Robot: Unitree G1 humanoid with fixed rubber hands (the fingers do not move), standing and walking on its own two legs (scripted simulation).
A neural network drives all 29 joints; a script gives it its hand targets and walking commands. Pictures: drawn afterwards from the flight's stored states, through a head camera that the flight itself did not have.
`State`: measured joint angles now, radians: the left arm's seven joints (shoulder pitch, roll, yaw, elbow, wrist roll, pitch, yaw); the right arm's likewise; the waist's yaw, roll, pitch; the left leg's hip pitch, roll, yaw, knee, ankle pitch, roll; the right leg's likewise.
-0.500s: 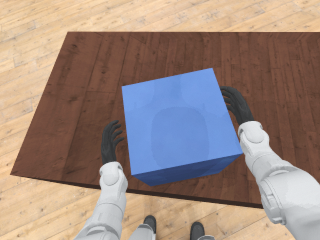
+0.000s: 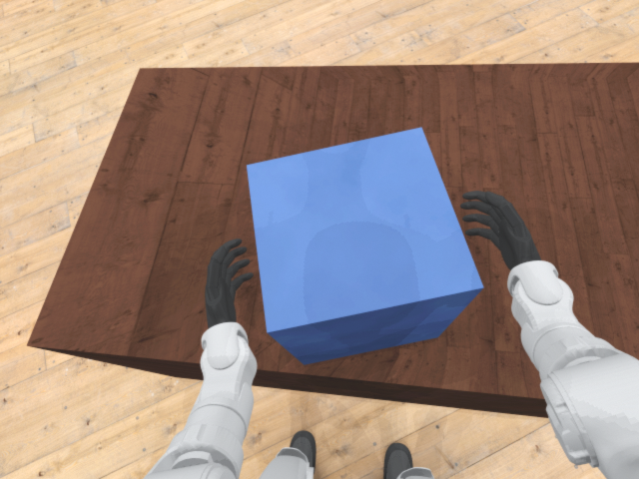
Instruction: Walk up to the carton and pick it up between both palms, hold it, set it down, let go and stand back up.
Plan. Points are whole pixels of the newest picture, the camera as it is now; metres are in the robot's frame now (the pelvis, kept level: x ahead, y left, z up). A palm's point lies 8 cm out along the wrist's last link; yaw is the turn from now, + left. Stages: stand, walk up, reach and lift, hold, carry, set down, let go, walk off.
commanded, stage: set down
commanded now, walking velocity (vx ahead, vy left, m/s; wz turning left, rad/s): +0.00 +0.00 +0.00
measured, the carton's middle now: (354, 262) +0.40 +0.04 -0.06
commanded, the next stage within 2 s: none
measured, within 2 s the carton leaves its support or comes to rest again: neither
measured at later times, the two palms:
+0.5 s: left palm (205, 377) +0.23 +0.21 -0.05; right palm (574, 329) +0.34 -0.22 -0.05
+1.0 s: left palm (203, 372) +0.23 +0.20 -0.03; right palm (603, 357) +0.31 -0.24 -0.04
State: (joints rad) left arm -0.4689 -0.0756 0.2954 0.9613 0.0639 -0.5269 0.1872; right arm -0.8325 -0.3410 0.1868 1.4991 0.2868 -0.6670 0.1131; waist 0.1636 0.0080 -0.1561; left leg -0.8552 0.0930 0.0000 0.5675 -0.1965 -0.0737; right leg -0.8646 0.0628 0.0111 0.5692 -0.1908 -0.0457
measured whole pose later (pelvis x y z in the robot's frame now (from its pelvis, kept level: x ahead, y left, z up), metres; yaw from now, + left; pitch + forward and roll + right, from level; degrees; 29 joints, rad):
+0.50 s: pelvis -0.03 +0.00 +0.00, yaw +0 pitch +24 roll +0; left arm -0.21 -0.08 0.19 0.81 0.03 -0.53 0.20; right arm -0.56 -0.44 0.19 1.43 0.35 -0.75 0.20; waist 0.16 0.02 -0.16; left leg -0.82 0.09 0.00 0.57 -0.16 -0.07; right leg -0.83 0.06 0.01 0.57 -0.16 -0.04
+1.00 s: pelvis -0.01 +0.00 +0.01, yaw +0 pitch +16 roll +0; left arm -0.15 -0.07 0.11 0.76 0.00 -0.43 0.22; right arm -0.39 -0.46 0.18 1.40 0.41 -0.73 0.26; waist 0.16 0.02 -0.13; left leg -0.63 0.09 0.00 0.57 -0.21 -0.07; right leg -0.63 0.06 0.01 0.57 -0.21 -0.04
